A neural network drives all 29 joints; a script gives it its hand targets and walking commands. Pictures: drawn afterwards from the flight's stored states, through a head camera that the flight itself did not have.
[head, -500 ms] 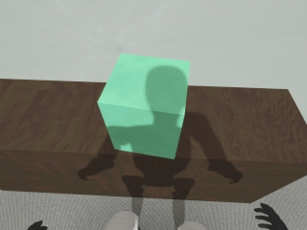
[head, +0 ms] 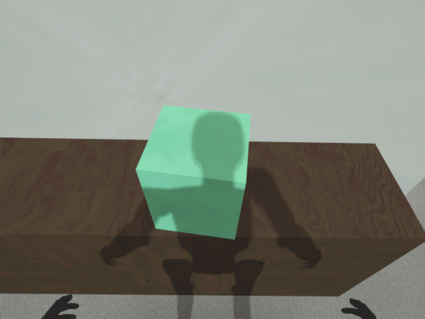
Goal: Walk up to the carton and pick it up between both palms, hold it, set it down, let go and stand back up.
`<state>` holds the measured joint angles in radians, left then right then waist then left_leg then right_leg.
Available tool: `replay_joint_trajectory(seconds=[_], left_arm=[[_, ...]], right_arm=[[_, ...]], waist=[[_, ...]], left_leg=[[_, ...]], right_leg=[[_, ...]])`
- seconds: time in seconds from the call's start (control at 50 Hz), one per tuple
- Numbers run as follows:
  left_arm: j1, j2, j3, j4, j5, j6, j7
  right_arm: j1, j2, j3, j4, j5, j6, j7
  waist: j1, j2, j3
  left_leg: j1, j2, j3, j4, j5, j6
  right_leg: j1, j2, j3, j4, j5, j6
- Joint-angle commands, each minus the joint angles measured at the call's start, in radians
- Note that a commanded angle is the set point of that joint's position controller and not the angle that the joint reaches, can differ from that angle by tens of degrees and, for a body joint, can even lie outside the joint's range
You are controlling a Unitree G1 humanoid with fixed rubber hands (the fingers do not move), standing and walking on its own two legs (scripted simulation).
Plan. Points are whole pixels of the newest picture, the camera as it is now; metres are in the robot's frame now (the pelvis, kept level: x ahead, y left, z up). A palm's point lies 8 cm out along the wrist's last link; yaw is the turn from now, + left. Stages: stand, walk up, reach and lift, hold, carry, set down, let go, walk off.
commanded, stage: walk up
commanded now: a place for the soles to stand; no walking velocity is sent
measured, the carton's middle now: (200, 174) +0.45 +0.04 -0.04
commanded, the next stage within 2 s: none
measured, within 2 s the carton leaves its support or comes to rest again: neither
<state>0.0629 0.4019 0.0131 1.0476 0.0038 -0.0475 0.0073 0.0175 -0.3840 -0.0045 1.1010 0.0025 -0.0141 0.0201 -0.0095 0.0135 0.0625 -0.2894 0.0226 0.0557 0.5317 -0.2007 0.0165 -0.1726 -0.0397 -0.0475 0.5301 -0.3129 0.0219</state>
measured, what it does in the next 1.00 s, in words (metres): steps on the spot: right foot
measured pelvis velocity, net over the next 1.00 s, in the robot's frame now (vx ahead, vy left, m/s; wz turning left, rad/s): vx -0.02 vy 0.07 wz -0.03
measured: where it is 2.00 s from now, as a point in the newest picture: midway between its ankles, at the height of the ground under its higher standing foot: outside the picture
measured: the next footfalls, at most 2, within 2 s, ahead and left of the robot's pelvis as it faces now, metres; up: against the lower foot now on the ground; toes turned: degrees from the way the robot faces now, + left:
right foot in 0.64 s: +0.03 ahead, -0.05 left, +0.00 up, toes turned +0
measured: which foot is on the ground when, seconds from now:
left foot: down 0.00-1.00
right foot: down 0.00-0.44, up 0.46-0.62, down 0.64-1.00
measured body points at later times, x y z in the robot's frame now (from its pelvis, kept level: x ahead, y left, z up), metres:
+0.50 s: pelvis -0.02 +0.06 -0.03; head +0.03 +0.06 +0.42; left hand +0.08 +0.42 -0.12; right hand +0.11 -0.27 -0.14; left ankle +0.02 +0.16 -0.73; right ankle -0.01 -0.12 -0.71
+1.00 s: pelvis -0.02 +0.07 +0.01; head -0.02 +0.09 +0.45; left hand +0.10 +0.38 -0.12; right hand +0.13 -0.24 -0.09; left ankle +0.02 +0.17 -0.73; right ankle +0.00 -0.06 -0.73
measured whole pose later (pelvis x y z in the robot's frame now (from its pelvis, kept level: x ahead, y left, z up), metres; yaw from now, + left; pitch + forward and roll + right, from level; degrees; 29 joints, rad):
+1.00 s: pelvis -0.02 +0.07 +0.01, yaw -2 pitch -4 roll +0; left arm 0.09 0.38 0.02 1.06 0.00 -0.02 0.00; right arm -0.01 -0.37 -0.01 1.06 0.01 -0.03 0.00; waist 0.01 -0.03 0.07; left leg -0.18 0.00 0.08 0.48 -0.22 0.04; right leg -0.17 0.01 0.05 0.46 -0.22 0.01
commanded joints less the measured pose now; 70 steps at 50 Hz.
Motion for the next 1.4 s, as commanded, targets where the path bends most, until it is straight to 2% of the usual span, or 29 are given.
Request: replay_joint_trajectory(seconds=[0.0, 0.1, 0.14, 0.18, 0.22, 0.24, 0.28, 0.32, 0.36, 0.38, 0.4, 0.42, 0.44, 0.48, 0.56, 0.58, 0.6, 0.62, 0.66, 0.68, 0.72, 0.78, 0.82, 0.88, 0.96, 1.1, 1.16, 1.18, 1.38], left_arm=[[-0.027, 0.202, 0.042, -0.016, 0.003, -0.006, 0.001], [-0.030, 0.195, 0.035, 0.021, 0.007, -0.006, 0.000], [0.058, 0.297, 0.075, 0.031, -0.003, -0.015, 0.038], [0.060, 0.316, 0.095, 0.005, 0.001, -0.012, 0.048], [0.051, 0.311, 0.110, -0.043, 0.005, -0.009, 0.059], [0.086, 0.300, 0.107, -0.071, 0.008, -0.008, 0.065], [0.052, 0.322, 0.117, -0.128, 0.012, -0.010, 0.076], [-0.006, 0.332, 0.130, -0.154, 0.016, -0.013, 0.083], [-0.054, 0.321, 0.123, -0.185, 0.027, -0.006, 0.071], [-0.065, 0.318, 0.129, -0.186, 0.022, 0.001, 0.061], [0.038, 0.217, 0.096, -0.177, 0.008, 0.014, 0.053], [0.040, 0.141, 0.067, -0.204, 0.008, 0.017, 0.051], [0.021, 0.209, 0.089, -0.169, 0.003, 0.023, 0.062], [0.129, 0.259, 0.103, -0.138, -0.014, 0.022, 0.056], [0.168, 0.244, 0.100, -0.123, -0.006, 0.018, 0.035], [0.190, 0.218, 0.093, -0.126, -0.002, 0.012, 0.033], [0.178, 0.204, 0.089, -0.121, -0.001, 0.006, 0.029], [0.207, 0.203, 0.097, -0.114, 0.009, 0.006, 0.029], [0.067, 0.265, 0.091, -0.150, 0.010, 0.000, 0.021], [-0.010, 0.246, 0.081, -0.172, 0.007, 0.002, 0.014], [0.005, 0.212, 0.071, -0.145, 0.004, 0.004, 0.008], [0.089, 0.193, 0.058, -0.084, -0.011, 0.024, 0.007], [0.063, 0.173, 0.058, -0.070, -0.007, 0.022, 0.002], [0.026, 0.178, 0.049, -0.041, -0.010, 0.013, -0.003], [-0.001, 0.157, 0.041, -0.008, -0.003, 0.017, -0.010], [-0.006, 0.175, 0.032, 0.031, -0.001, 0.018, -0.016], [-0.018, 0.174, 0.033, 0.019, 0.013, 0.017, -0.021], [-0.025, 0.175, 0.033, 0.020, 0.014, 0.019, -0.020], [-0.021, 0.185, 0.041, 0.017, 0.006, 0.027, -0.017]], right_arm=[[-0.087, -0.225, -0.039, -0.039, -0.001, -0.017, -0.002], [-0.097, -0.194, -0.030, -0.012, 0.004, -0.008, -0.004], [-0.109, -0.247, -0.067, -0.069, -0.030, 0.038, 0.020], [-0.078, -0.233, -0.077, -0.101, -0.027, 0.053, 0.033], [-0.056, -0.213, -0.091, -0.137, -0.032, 0.070, 0.043], [-0.049, -0.213, -0.097, -0.158, -0.036, 0.079, 0.046], [-0.037, -0.209, -0.109, -0.213, -0.038, 0.087, 0.046], [0.029, -0.227, -0.126, -0.227, -0.027, 0.087, 0.055], [0.093, -0.244, -0.134, -0.215, -0.023, 0.070, 0.055], [0.199, -0.242, -0.140, -0.176, -0.024, 0.050, 0.050], [0.187, -0.333, -0.157, -0.190, -0.045, 0.030, 0.031], [0.106, -0.371, -0.153, -0.212, -0.037, 0.011, 0.014], [0.097, -0.366, -0.149, -0.223, -0.034, 0.011, 0.013], [0.037, -0.328, -0.147, -0.254, -0.026, 0.018, -0.001], [0.011, -0.273, -0.115, -0.241, -0.030, 0.000, -0.019], [0.004, -0.263, -0.102, -0.243, -0.022, -0.008, -0.022], [-0.015, -0.259, -0.100, -0.239, -0.019, -0.011, -0.024], [0.008, -0.248, -0.087, -0.228, -0.011, -0.007, -0.028], [0.029, -0.206, -0.074, -0.208, 0.019, -0.005, -0.028], [0.051, -0.198, -0.072, -0.180, 0.012, -0.007, -0.030], [0.002, -0.222, -0.070, -0.178, -0.001, -0.019, -0.026], [-0.013, -0.259, -0.070, -0.147, -0.002, -0.031, -0.029], [-0.075, -0.232, -0.051, -0.130, 0.001, -0.028, -0.030], [-0.084, -0.210, -0.044, -0.101, 0.015, -0.031, -0.028], [-0.120, -0.212, -0.047, -0.071, 0.002, -0.023, -0.022], [-0.119, -0.194, -0.040, -0.027, 0.004, -0.030, -0.017], [-0.105, -0.218, -0.056, -0.028, -0.008, -0.026, -0.014], [-0.090, -0.195, -0.054, -0.032, -0.008, -0.024, -0.015], [-0.037, -0.204, -0.050, -0.021, -0.014, -0.032, -0.025]], waist=[[0.014, 0.021, -0.134], [0.011, -0.019, -0.077], [0.031, 0.034, -0.039], [0.028, -0.047, -0.087], [0.026, -0.155, -0.113], [0.047, -0.137, -0.071], [0.032, -0.123, -0.054], [-0.026, -0.158, -0.064], [-0.066, -0.226, -0.072], [-0.104, -0.174, -0.108], [-0.075, 0.141, -0.109], [-0.026, 0.271, -0.112], [-0.059, 0.175, -0.106], [0.002, 0.104, -0.110], [0.023, 0.103, -0.073], [0.044, 0.072, -0.078], [0.048, 0.133, -0.064], [0.052, 0.073, -0.086], [-0.025, -0.112, -0.084], [-0.043, -0.112, -0.106], [-0.028, -0.027, -0.115], [0.004, 0.026, -0.104], [0.032, 0.038, -0.053], [0.008, 0.021, -0.113], [0.025, 0.051, -0.013], [0.008, 0.021, -0.081], [-0.001, 0.039, -0.060], [0.004, -0.012, -0.024], [0.005, -0.027, -0.034]], left_leg=[[0.117, 0.146, -0.204, -0.217, -0.030, 0.034], [0.117, 0.134, -0.163, -0.221, -0.028, 0.022], [0.023, 0.066, -0.087, -0.054, 0.122, 0.030], [-0.016, 0.039, -0.075, 0.049, 0.126, 0.014], [-0.103, 0.008, -0.086, 0.193, -0.176, 0.014], [-0.128, 0.004, -0.113, 0.349, -0.295, 0.007], [-0.182, 0.018, -0.189, 0.488, -0.352, 0.009], [-0.142, 0.063, -0.193, 0.483, -0.302, 0.014], [-0.025, 0.082, -0.149, 0.145, -0.277, 0.035], [0.130, 0.039, -0.091, -0.033, -0.122, 0.036], [0.205, 0.147, -0.322, -0.197, -0.009, 0.059], [0.210, 0.249, -0.534, -0.199, 0.199, 0.122], [0.059, 0.303, -0.605, -0.203, -0.035, 0.228], [0.044, 0.299, -0.511, -0.160, -0.186, 0.223], [-0.008, 0.297, -0.400, -0.078, 0.072, 0.206], [-0.032, 0.277, -0.377, -0.042, 0.153, 0.186], [-0.063, 0.237, -0.273, 0.000, 0.239, 0.147], [-0.096, 0.239, -0.282, 0.019, 0.162, 0.130], [0.008, 0.053, -0.135, 0.107, -0.025, 0.024], [0.125, 0.040, -0.140, 0.080, -0.092, 0.020], [0.151, 0.106, -0.173, -0.031, -0.030, 0.039], [0.099, 0.243, -0.298, -0.167, 0.040, 0.079], [0.034, 0.206, -0.237, -0.196, -0.039, 0.072], [0.132, 0.149, -0.154, -0.163, 0.055, 0.032], [0.057, 0.161, -0.201, -0.277, -0.165, 0.033], [0.180, 0.149, -0.135, -0.294, -0.079, 0.009], [0.185, 0.134, -0.119, -0.289, -0.176, -0.002], [0.174, 0.132, -0.126, -0.290, -0.208, 0.004], [0.215, 0.122, -0.105, -0.285, -0.047, -0.003]], right_leg=[[-0.007, -0.068, 0.085, -0.156, 0.080, -0.054], [-0.020, -0.099, 0.086, -0.237, 0.095, -0.048], [-0.003, -0.164, 0.170, -0.196, 0.318, -0.071], [0.055, -0.238, 0.227, -0.175, 0.431, -0.142], [0.081, -0.292, 0.264, -0.137, 0.526, -0.214], [0.017, -0.380, 0.350, -0.168, 0.521, -0.297], [-0.014, -0.447, 0.339, -0.120, 0.611, -0.359], [-0.055, -0.387, 0.248, -0.064, 0.505, -0.295], [-0.090, -0.301, 0.175, 0.044, 0.451, -0.210], [-0.152, -0.223, 0.098, 0.189, 0.376, -0.146], [-0.271, -0.061, -0.007, 0.465, 0.115, -0.061], [-0.399, 0.056, 0.031, 0.506, -0.296, -0.022], [-0.304, 0.013, 0.171, 0.492, -0.343, -0.037], [-0.280, -0.004, 0.165, 0.516, -0.276, -0.049], [-0.166, -0.017, 0.117, 0.309, -0.203, -0.050], [-0.109, -0.003, 0.106, 0.252, -0.139, -0.065], [-0.042, -0.010, 0.077, 0.127, -0.060, -0.067], [0.044, 0.006, 0.091, -0.004, 0.046, -0.077], [-0.146, -0.145, 0.372, -0.082, 0.168, -0.165], [-0.230, -0.164, 0.375, -0.061, 0.117, -0.178], [-0.162, -0.066, 0.234, -0.028, 0.200, -0.092], [-0.071, -0.006, 0.159, 0.040, 0.103, -0.060], [0.004, -0.027, 0.172, -0.059, 0.117, -0.070], [0.003, -0.060, 0.195, -0.116, 0.263, -0.071], [0.002, -0.043, 0.211, -0.172, 0.149, -0.062], [-0.007, -0.059, 0.208, -0.242, 0.198, -0.051], [-0.055, -0.053, 0.225, -0.268, 0.051, -0.056], [-0.084, -0.063, 0.241, -0.278, 0.001, -0.067], [-0.018, -0.080, 0.232, -0.294, 0.097, -0.057]])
